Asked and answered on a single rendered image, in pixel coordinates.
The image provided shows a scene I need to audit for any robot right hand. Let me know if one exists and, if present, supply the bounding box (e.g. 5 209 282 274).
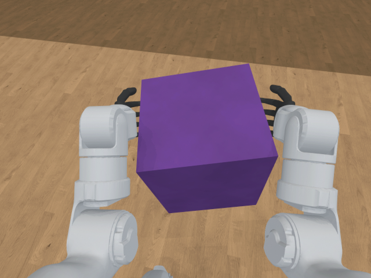
260 85 295 136

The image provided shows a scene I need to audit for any robot left shin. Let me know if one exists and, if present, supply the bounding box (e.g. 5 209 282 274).
153 265 167 272

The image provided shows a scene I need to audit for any robot left hand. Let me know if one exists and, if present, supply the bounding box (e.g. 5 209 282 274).
115 87 140 137

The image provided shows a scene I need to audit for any robot right forearm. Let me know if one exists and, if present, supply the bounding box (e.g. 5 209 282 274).
273 105 342 257

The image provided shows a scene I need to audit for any robot left forearm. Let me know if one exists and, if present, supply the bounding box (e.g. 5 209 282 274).
67 104 137 243

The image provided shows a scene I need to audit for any carton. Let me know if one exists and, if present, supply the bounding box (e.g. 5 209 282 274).
136 64 278 213

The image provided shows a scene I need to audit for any robot right upper arm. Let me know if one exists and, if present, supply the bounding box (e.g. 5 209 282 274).
264 213 371 278

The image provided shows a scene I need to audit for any robot left upper arm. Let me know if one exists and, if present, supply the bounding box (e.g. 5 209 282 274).
27 209 139 278

